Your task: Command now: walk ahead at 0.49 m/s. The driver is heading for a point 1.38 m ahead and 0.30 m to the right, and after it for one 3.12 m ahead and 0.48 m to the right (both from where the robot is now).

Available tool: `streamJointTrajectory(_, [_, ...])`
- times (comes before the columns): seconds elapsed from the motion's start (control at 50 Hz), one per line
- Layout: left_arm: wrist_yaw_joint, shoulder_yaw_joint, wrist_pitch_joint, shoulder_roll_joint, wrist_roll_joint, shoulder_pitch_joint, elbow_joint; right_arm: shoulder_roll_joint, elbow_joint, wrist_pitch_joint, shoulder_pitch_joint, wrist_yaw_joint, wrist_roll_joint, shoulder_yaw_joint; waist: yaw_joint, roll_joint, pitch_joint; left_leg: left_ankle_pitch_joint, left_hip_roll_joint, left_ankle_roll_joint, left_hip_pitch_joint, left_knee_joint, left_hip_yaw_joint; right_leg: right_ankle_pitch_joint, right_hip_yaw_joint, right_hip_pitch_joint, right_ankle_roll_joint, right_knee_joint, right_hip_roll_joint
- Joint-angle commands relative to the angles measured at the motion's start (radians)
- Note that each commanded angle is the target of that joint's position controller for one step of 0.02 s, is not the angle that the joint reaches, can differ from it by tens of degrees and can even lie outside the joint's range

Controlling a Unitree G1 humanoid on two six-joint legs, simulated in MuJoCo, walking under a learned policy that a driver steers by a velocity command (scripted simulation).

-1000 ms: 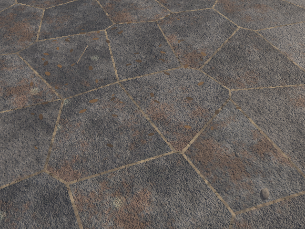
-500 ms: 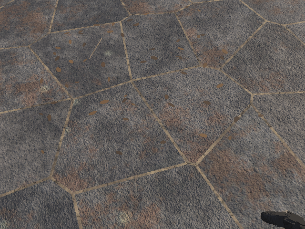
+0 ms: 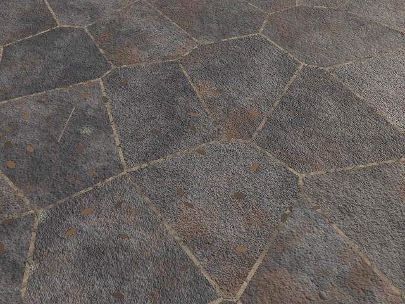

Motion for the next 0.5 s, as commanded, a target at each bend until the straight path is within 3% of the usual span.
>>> streamJointTrajectory(0.02, [-0.019, 0.001, -0.02, 0.047, -0.009, -0.129, -0.093, -0.172, -0.03, 0.001, 0.028, -0.008, 0.008, -0.036, -0.011, 0.072, 0.072, 0.138, 0.289, 0.149, -0.05, -0.068, -0.128, 0.035, -0.028, 0.036, -0.005, -0.1, 0.033])
streamJointTrajectory(0.08, [-0.037, 0.005, -0.026, 0.071, -0.011, -0.15, -0.12, -0.183, -0.013, 0.02, 0.044, -0.012, 0.011, -0.042, 0.004, 0.091, 0.064, 0.209, 0.339, 0.128, 0.063, 0.002, -0.147, -0.075, -0.022, 0.04, -0.044, -0.16, 0.05])
streamJointTrajectory(0.12, [-0.04, 0.019, -0.029, 0.105, -0.011, -0.071, -0.105, -0.199, -0.015, 0.03, 0.02, -0.014, 0.009, -0.047, 0.058, 0.121, 0.014, 0.421, 0.337, 0.104, 0.096, 0.103, -0.138, -0.153, -0.052, 0.167, -0.077, -0.184, 0.087])
streamJointTrajectory(0.14, [-0.036, 0.04, -0.03, 0.14, -0.009, 0.06, -0.067, -0.191, -0.019, 0.037, 0.003, -0.015, 0.006, -0.043, 0.128, 0.113, -0.067, 0.574, 0.292, 0.081, 0.074, 0.263, -0.098, -0.152, -0.084, 0.345, -0.106, -0.209, 0.122])
streamJointTrajectory(0.16, [-0.026, 0.063, -0.028, 0.2, -0.002, 0.243, -0.021, -0.154, -0.037, 0.038, 0.008, -0.017, -0.008, -0.026, 0.198, 0.073, -0.212, 0.49, 0.24, 0.048, -0.069, 0.512, -0.057, -0.127, -0.009, 0.639, -0.155, -0.162, 0.045])
streamJointTrajectory(0.18, [-0.021, 0.09, -0.021, 0.311, 0.015, 0.353, 0.0, -0.038, -0.063, 0.018, 0.125, -0.008, -0.012, 0.011, 0.167, -0.166, -0.367, 0.082, 0.077, -0.033, -0.494, 0.915, -0.003, -0.27, 0.444, 1.051, -0.314, -0.199, -0.214])
streamJointTrajectory(0.2, [-0.026, 0.069, -0.018, 0.231, 0.004, 0.377, 0.007, -0.068, -0.046, -0.007, 0.107, -0.004, 0.001, 0.007, 0.188, -0.205, -0.421, -0.37, 0.028, -0.034, -0.654, 1.067, -0.146, -0.393, 0.71, 1.1, -0.351, -0.361, -0.266])
streamJointTrajectory(0.22, [-0.025, 0.049, -0.019, 0.176, 0.001, 0.299, -0.003, -0.161, -0.069, -0.021, 0.016, 0.001, 0.03, -0.018, 0.182, -0.13, -0.256, -0.323, 0.092, -0.016, -0.749, 1.133, -0.168, -0.433, 0.571, 0.98, -0.295, -0.378, -0.233])
streamJointTrajectory(0.24, [-0.023, 0.04, -0.018, 0.148, 0.002, 0.22, -0.02, -0.161, -0.087, -0.027, -0.05, 0.0, 0.034, -0.018, 0.154, -0.067, -0.157, -0.227, 0.149, -0.008, -0.744, 1.099, -0.134, -0.369, 0.43, 0.832, -0.263, -0.395, -0.194])
streamJointTrajectory(0.26, [-0.026, 0.031, -0.019, 0.119, 0.006, 0.16, -0.025, -0.149, -0.092, -0.024, -0.084, -0.005, 0.019, -0.019, 0.126, -0.02, -0.082, -0.154, 0.186, -0.013, -0.71, 1.03, -0.116, -0.284, 0.332, 0.697, -0.25, -0.43, -0.151])
streamJointTrajectory(0.3, [-0.03, 0.023, -0.029, 0.09, 0.017, 0.113, -0.027, -0.121, -0.078, 0.0, -0.053, -0.009, 0.006, -0.022, 0.073, -0.052, -0.048, -0.068, 0.225, -0.025, -0.596, 0.95, -0.119, -0.187, 0.223, 0.556, -0.233, -0.494, -0.094])
streamJointTrajectory(0.36, [-0.027, 0.031, -0.042, 0.117, 0.012, 0.136, -0.001, -0.09, -0.084, 0.023, -0.067, -0.013, -0.003, -0.018, 0.055, -0.03, -0.021, 0.006, 0.232, -0.055, -0.611, 0.865, -0.106, -0.053, 0.135, 0.513, -0.256, -0.54, -0.08])
streamJointTrajectory(0.42, [-0.011, 0.035, -0.033, 0.133, 0.008, 0.179, 0.026, -0.081, -0.118, 0.019, -0.171, -0.012, -0.01, -0.016, 0.08, -0.014, 0.008, 0.155, 0.231, -0.075, -0.672, 0.684, -0.098, -0.002, 0.073, 0.547, -0.245, -0.557, -0.064])
streamJointTrajectory(0.5, [0.001, 0.038, -0.022, 0.153, -0.002, 0.239, 0.059, -0.055, -0.153, 0.005, -0.31, 0.003, -0.003, -0.004, 0.131, -0.013, 0.042, 0.312, 0.192, -0.071, -0.624, 0.449, -0.057, -0.049, 0.015, 0.571, -0.217, -0.571, -0.042])
Next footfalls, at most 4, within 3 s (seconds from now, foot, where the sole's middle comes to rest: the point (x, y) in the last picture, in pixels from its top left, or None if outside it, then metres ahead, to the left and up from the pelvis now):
0.16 right None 0.28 -0.15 -0.78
0.70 left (174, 280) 0.58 0.08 -0.78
1.24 right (234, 200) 0.88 -0.16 -0.78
1.78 left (170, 146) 1.18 0.08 -0.78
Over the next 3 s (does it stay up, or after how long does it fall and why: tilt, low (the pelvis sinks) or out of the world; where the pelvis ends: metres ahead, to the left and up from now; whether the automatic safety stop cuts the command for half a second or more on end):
stays up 1.49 -0.17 -0.01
